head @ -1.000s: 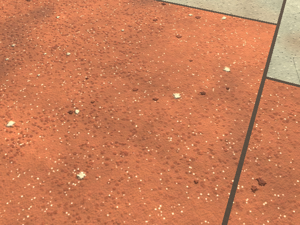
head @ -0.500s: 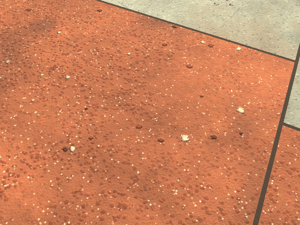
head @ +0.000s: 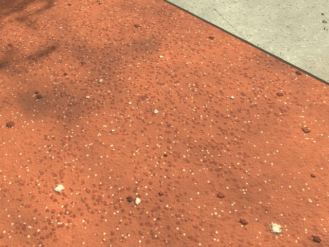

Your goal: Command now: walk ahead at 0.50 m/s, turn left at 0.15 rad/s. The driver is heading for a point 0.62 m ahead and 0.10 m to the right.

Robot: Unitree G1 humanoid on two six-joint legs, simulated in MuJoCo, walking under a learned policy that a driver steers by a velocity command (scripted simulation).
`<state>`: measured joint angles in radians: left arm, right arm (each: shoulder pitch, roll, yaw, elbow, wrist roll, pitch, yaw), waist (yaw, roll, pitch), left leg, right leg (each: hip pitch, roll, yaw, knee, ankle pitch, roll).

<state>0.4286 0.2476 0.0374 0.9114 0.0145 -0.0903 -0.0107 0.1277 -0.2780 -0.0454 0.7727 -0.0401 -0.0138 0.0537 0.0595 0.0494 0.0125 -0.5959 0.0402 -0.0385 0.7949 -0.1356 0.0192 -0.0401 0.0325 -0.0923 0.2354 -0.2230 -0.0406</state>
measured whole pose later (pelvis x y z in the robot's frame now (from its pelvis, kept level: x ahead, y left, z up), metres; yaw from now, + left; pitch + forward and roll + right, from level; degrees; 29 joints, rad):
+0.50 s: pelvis +0.25 +0.04 +0.00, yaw -9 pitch +0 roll +1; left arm 0.18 0.25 0.06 0.87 0.03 0.00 -0.05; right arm 0.40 -0.23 -0.04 0.94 -0.02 -0.09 -0.01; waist -0.02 -0.04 0.03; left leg 0.02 -0.04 0.22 0.22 -0.25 0.06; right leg -0.65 -0.08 -0.02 0.88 -0.06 -0.04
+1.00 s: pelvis +0.48 -0.05 +0.00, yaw -23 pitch +0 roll +0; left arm 0.29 0.25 0.05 0.91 0.01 -0.04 0.00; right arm 0.15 -0.25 -0.04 0.82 -0.03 -0.02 0.00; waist 0.02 0.04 0.09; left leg -0.62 0.10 -0.01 0.92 -0.19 -0.02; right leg -0.11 0.13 0.00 0.30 -0.19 -0.13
